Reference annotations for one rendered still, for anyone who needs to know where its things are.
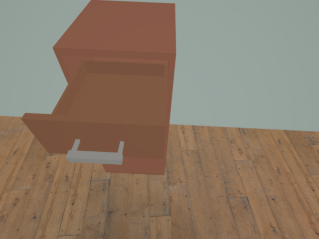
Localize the drawer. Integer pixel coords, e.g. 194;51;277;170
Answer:
21;59;167;159

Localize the handle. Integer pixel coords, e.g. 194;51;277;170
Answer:
66;139;124;165

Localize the cabinet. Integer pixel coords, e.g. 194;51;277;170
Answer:
53;0;176;175

